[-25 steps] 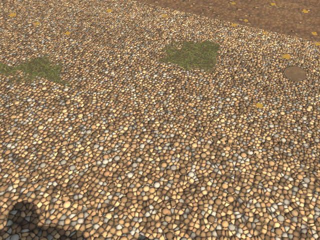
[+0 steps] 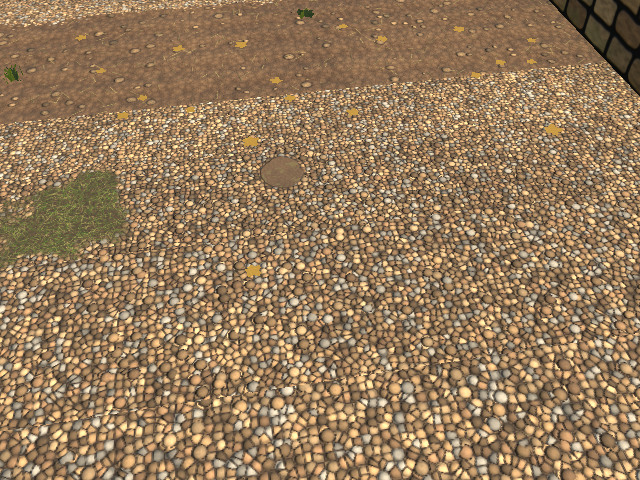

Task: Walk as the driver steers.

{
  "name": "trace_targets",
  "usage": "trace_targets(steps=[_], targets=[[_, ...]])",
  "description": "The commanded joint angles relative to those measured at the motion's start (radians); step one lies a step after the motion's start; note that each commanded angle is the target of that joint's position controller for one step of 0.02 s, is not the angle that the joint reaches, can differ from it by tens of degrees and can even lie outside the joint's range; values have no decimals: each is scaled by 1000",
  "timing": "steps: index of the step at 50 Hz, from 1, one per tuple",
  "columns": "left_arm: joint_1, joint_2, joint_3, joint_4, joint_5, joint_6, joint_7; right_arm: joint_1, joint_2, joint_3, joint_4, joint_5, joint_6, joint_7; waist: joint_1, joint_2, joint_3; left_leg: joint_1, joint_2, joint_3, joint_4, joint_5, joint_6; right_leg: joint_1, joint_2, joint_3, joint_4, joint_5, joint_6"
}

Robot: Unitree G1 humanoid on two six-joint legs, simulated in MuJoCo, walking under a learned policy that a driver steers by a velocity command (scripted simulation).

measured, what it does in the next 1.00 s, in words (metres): goes down, turning left: right foot, then left foot 0.19 m lower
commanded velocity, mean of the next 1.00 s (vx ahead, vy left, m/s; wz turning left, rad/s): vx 0.92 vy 0.00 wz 0.23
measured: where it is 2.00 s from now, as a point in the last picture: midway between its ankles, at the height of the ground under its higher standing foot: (254, 289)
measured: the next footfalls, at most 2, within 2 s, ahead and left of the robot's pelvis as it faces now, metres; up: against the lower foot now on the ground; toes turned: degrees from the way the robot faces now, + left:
right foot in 0.12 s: +0.07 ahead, -0.12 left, +0.00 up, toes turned -14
left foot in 0.50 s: +0.46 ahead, -0.07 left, -0.19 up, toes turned -6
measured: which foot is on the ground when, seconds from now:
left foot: down 0.00-0.14, up 0.16-0.48, down 0.50-0.84, up 0.86-1.00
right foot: up 0.00-0.10, down 0.12-0.50, up 0.52-0.84, down 0.86-1.00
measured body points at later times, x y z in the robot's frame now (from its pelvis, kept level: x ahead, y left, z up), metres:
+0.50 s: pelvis +0.33 -0.09 -0.15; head +0.33 -0.07 +0.30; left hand +0.33 +0.18 -0.29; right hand +0.39 -0.37 -0.26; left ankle +0.44 -0.07 -0.88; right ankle +0.08 -0.11 -0.67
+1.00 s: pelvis +0.75 -0.14 -0.20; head +0.75 -0.14 +0.25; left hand +0.77 +0.16 -0.31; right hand +0.91 -0.42 -0.31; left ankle +0.65 -0.06 -0.82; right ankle +0.77 -0.26 -0.92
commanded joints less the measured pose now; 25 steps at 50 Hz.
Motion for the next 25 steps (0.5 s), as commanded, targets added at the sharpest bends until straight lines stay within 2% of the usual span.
trace_targets(steps=[1,2,3,4,5,6,7,8,9,10,11,12,13,14,15,16,17,18,19,20,21,22,23,24,25], targets=[[-46,93,52,-90,-35,109,45,2,-101,-31,-35,31,-13,51,41,179,24,8,292,-167,-114,7,150,-8,-23,-20,10,84,-76],[-63,91,52,-107,-27,125,46,12,-119,-38,-25,33,-11,46,52,201,32,32,288,-143,-68,58,133,10,-22,-41,3,18,-83],[-64,81,53,-105,-19,131,44,27,-139,-47,-14,27,-7,40,62,183,39,29,298,-109,-14,82,103,53,-12,-65,-21,-32,-94],[-42,78,56,-99,-20,137,50,13,-156,-53,-9,22,1,36,88,173,38,16,297,-72,57,174,68,132,12,-106,-50,-101,-100],[32,82,62,-84,-27,136,56,-35,-182,-59,-11,21,9,37,145,166,33,-60,280,-11,158,347,37,295,43,-148,-124,-175,-112],[190,93,76,-32,-44,123,67,-95,-200,-63,-12,19,26,38,245,129,-14,-161,251,29,390,612,30,530,117,-219,-165,-205,-131],[499,85,85,77,-55,98,80,-244,-222,-71,-39,15,49,42,438,-4,-25,-447,191,13,854,537,22,836,160,-185,-297,-137,-175],[486,160,86,133,-73,82,92,-330,-66,-28,-117,-10,58,56,385,-405,185,-877,2,-18,1230,-287,9,780,94,106,-414,115,-222],[444,164,53,100,-92,55,90,-296,-25,5,-182,-41,51,42,267,-362,230,-972,-2,-155,1161,-290,11,640,21,337,-518,350,-212],[485,216,69,102,-69,44,97,-266,-38,5,-179,-40,43,33,252,-243,153,-940,-17,-184,1082,-292,-14,615,-129,556,-709,52,-275],[388,246,81,77,-10,38,102,-209,-73,-6,-138,-15,37,32,180,-72,167,-902,48,-272,929,-166,2,517,-206,631,-720,-220,-304],[286,213,71,70,15,27,112,-213,-96,-14,-112,-5,35,35,135,-41,204,-898,66,-298,885,-113,5,443,-203,632,-634,-251,-326],[183,169,56,51,30,-7,103,-255,-117,-24,-110,7,34,27,104,29,212,-852,40,-335,737,71,26,349,-149,515,-564,-262,-265],[108,140,48,54,9,-29,102,-245,-83,-19,-95,11,45,31,67,-5,193,-723,16,-308,603,222,48,252,-102,392,-536,-264,-235],[46,111,44,68,-13,-48,105,-202,-48,-8,-84,24,56,48,7,8,187,-442,-28,-218,414,466,51,17,-6,222,-535,-402,-203],[33,100,43,76,-36,-72,106,-123,-20,-5,-39,32,61,66,-22,5,134,-190,-58,-199,360,719,69,-88,22,123,-526,-426,-178],[55,92,42,96,-50,-85,110,-70,-2,-2,5,46,70,74,-32,-9,94,-41,-90,-206,367,809,78,-112,25,73,-494,-415,-160],[71,90,40,107,-55,-92,110,-40,-2,-3,19,53,81,75,-42,-17,83,-11,-99,-207,358,834,91,-61,10,60,-463,-364,-151],[115,87,37,120,-43,-92,105,-61,-10,-5,23,56,83,69,-23,-10,118,-73,-97,-201,293,777,106,63,-16,65,-428,-284,-154],[170,73,36,137,-23,-89,105,-120,-14,-6,13,46,83,58,28,12,167,-154,-98,-171,204,731,115,206,-25,48,-372,-201,-152],[192,79,37,153,1,-75,115,-131,-11,-6,10,45,84,49,38,4,196,-228,-61,-191,94,668,133,347,-55,54,-299,-63,-158],[206,72,36,163,20,-61,123,-75,-20,-13,32,41,86,40,34,13,154,-219,-47,-203,-5,648,157,491,-56,7,-199,146,-157],[235,63,32,176,18,-51,135,-5,-28,-19,54,21,86,35,28,2,119,-137,-63,-172,-53,601,185,538,-50,-20,-39,369,-153],[212,61,39,181,17,-36,144,176,-53,-40,110,11,86,33,-59,-1,65,22,-67,-212,-85,497,245,491,-29,-44,263,533,-144],[64,66,49,160,1,-32,139,394,-63,-56,160,18,88,43,-225,93,16,264,-14,-285,-185,564,336,278,95,-139,774,181,-121]])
